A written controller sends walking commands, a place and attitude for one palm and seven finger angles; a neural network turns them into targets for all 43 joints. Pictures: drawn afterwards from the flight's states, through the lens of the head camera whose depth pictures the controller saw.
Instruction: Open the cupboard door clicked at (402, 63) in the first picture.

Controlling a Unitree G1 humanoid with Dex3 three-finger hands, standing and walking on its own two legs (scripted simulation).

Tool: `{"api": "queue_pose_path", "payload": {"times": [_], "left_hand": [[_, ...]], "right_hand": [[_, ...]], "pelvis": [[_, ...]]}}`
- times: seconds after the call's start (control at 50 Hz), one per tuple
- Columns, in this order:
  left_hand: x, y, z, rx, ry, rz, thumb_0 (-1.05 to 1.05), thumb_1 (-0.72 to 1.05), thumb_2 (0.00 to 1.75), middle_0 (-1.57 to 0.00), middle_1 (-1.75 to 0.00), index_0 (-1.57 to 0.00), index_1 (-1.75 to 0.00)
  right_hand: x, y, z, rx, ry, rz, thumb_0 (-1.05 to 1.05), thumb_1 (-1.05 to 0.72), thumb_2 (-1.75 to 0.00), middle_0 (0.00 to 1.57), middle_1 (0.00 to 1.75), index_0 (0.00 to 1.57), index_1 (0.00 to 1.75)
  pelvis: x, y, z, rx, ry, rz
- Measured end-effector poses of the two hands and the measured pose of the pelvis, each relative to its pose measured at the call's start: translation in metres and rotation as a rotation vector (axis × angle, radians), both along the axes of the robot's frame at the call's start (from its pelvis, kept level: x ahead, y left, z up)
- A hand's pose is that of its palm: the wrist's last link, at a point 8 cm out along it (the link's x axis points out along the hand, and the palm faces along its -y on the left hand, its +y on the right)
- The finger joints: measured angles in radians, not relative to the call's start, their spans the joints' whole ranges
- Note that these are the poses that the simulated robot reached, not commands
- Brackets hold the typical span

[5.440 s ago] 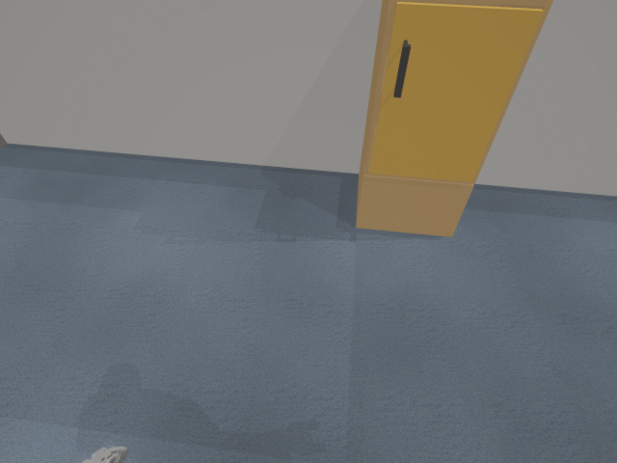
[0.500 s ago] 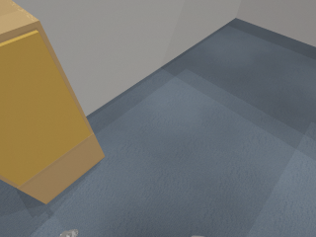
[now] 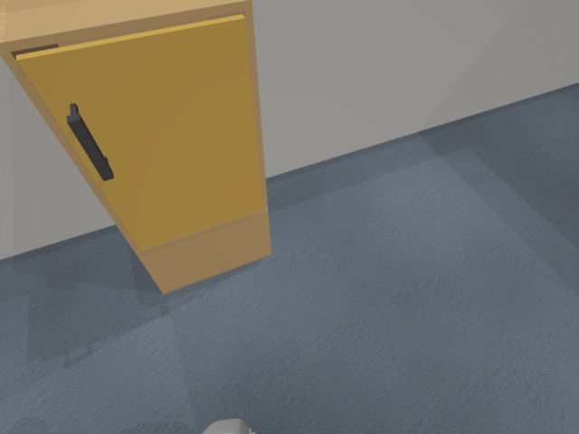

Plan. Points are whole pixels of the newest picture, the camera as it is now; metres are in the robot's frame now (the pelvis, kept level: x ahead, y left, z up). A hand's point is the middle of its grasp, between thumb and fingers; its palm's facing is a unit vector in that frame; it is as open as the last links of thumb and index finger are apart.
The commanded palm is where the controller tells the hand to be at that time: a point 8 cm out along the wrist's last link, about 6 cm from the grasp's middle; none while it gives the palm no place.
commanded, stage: turn to face it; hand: left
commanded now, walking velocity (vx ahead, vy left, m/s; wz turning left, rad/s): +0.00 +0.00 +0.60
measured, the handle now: (91, 143) +0.60 +0.44 +0.00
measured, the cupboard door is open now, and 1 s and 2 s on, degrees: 0 0 0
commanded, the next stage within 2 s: take the last steps up to it in 0.74 s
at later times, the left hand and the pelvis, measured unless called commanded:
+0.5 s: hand out of the picture +0.08 +0.28 -0.14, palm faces +0.26 -0.93 -0.25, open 7.4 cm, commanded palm none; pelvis +0.00 +0.05 +0.01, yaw +15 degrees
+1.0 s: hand out of the picture -0.05 +0.16 -0.14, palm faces +0.48 -0.84 -0.25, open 7.4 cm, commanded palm none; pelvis +0.00 -0.02 +0.01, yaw +27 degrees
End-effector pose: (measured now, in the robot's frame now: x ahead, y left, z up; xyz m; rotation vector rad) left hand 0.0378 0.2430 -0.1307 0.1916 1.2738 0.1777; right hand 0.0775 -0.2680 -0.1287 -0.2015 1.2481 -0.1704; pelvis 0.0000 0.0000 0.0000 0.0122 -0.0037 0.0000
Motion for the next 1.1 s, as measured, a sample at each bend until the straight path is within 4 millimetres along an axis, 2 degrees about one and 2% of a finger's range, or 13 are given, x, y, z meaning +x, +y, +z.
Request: {"api": "queue_pose_path", "payload": {"times": [0.08, 0.14, 0.22, 0.32, 0.42, 0.5, 0.6, 0.68, 0.74, 0.92, 1.02, 1.1], "left_hand": [[-0.028, 0.037, -0.023, -0.012, 0.057, 0.082, 0.01, 0.91, 0.90, -0.21, -0.30, -0.20, -0.30], [-0.036, 0.057, -0.024, -0.004, 0.092, 0.115, 0.01, 0.91, 0.90, -0.21, -0.30, -0.20, -0.30], [-0.025, 0.075, -0.011, -0.005, 0.037, 0.143, 0.01, 0.91, 0.90, -0.20, -0.30, -0.20, -0.30], [-0.003, 0.086, 0.003, 0.006, -0.073, 0.166, 0.01, 0.91, 0.90, -0.20, -0.30, -0.20, -0.30], [0.011, 0.088, 0.012, 0.021, -0.140, 0.186, 0.01, 0.91, 0.90, -0.20, -0.30, -0.20, -0.30], [0.018, 0.080, 0.018, 0.031, -0.168, 0.199, 0.01, 0.91, 0.90, -0.20, -0.30, -0.20, -0.30], [0.020, 0.061, 0.025, 0.046, -0.189, 0.213, 0.01, 0.91, 0.90, -0.20, -0.30, -0.20, -0.30], [0.013, 0.039, 0.029, 0.064, -0.200, 0.236, 0.01, 0.91, 0.90, -0.20, -0.30, -0.20, -0.30], [-0.004, 0.020, 0.028, 0.085, -0.195, 0.258, 0.01, 0.91, 0.90, -0.20, -0.30, -0.20, -0.30], [-0.083, -0.025, 0.030, 0.059, -0.090, 0.412, 0.01, 0.91, 0.90, -0.21, -0.30, -0.20, -0.30], [-0.132, -0.049, 0.022, 0.010, -0.020, 0.501, 0.01, 0.91, 0.90, -0.21, -0.30, -0.20, -0.30], [-0.175, -0.069, 0.013, -0.058, 0.083, 0.561, 0.01, 0.91, 0.90, -0.20, -0.30, -0.20, -0.30]], "right_hand": [[0.038, 0.029, 0.005, -0.039, -0.074, 0.093, 0.01, -0.91, -0.90, 0.20, 0.30, 0.19, 0.30], [0.051, 0.048, 0.016, -0.051, -0.117, 0.131, 0.01, -0.91, -0.90, 0.20, 0.30, 0.19, 0.30], [0.051, 0.066, 0.026, -0.060, -0.109, 0.162, 0.01, -0.91, -0.90, 0.20, 0.30, 0.20, 0.30], [0.043, 0.082, 0.027, -0.044, -0.072, 0.193, 0.01, -0.90, -0.90, 0.20, 0.30, 0.20, 0.30], [0.030, 0.087, 0.021, -0.020, -0.036, 0.203, 0.01, -0.90, -0.90, 0.21, 0.30, 0.20, 0.30], [0.018, 0.082, 0.014, -0.003, -0.001, 0.206, 0.01, -0.90, -0.90, 0.21, 0.30, 0.20, 0.30], [0.005, 0.067, 0.002, 0.016, 0.053, 0.215, 0.01, -0.90, -0.90, 0.21, 0.30, 0.20, 0.30], [0.003, 0.049, -0.011, 0.038, 0.084, 0.231, 0.01, -0.90, -0.90, 0.21, 0.30, 0.20, 0.30], [0.009, 0.035, -0.021, 0.055, 0.090, 0.245, 0.01, -0.90, -0.90, 0.20, 0.30, 0.20, 0.30], [0.040, 0.018, -0.015, 0.046, 0.089, 0.357, 0.01, -0.91, -0.90, 0.20, 0.30, 0.19, 0.30], [0.056, 0.029, -0.008, 0.031, 0.089, 0.432, 0.01, -0.91, -0.90, 0.20, 0.30, 0.19, 0.30], [0.074, 0.054, 0.001, 0.029, 0.055, 0.480, 0.01, -0.91, -0.90, 0.20, 0.30, 0.19, 0.30]], "pelvis": [[0.001, 0.023, -0.013, -0.010, 0.010, 0.048], [0.000, 0.034, -0.008, -0.025, 0.009, 0.065], [-0.001, 0.046, 0.003, -0.047, 0.009, 0.113], [-0.002, 0.053, 0.010, -0.050, 0.006, 0.172], [-0.002, 0.052, 0.011, -0.039, 0.002, 0.223], [-0.002, 0.046, 0.010, -0.030, 0.000, 0.260], [-0.002, 0.030, 0.009, -0.019, -0.001, 0.300], [-0.001, 0.011, 0.005, -0.002, 0.001, 0.326], [-0.001, -0.003, 0.000, 0.002, -0.007, 0.348], [-0.005, -0.023, 0.011, 0.025, -0.021, 0.441], [-0.005, -0.019, 0.014, 0.016, -0.016, 0.473], [-0.004, -0.008, 0.015, 0.005, -0.006, 0.479]]}}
